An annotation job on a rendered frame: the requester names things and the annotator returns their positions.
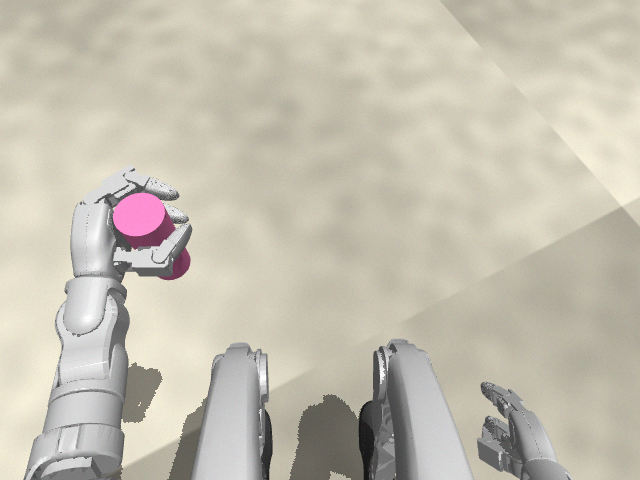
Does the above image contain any left robot arm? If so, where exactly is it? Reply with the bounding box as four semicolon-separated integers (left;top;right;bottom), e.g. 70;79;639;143
23;275;130;480

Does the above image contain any can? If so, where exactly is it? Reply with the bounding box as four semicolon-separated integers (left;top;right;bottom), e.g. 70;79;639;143
113;193;191;280

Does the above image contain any right robot hand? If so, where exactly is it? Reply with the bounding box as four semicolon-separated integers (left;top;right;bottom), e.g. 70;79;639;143
477;382;558;480

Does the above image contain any left robot hand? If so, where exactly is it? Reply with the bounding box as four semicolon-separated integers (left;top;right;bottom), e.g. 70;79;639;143
71;165;192;283

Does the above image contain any right robot arm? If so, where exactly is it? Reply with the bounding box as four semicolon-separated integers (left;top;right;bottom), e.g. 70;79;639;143
521;459;573;480

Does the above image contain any right robot foot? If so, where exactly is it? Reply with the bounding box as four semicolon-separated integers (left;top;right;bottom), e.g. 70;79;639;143
359;400;394;480

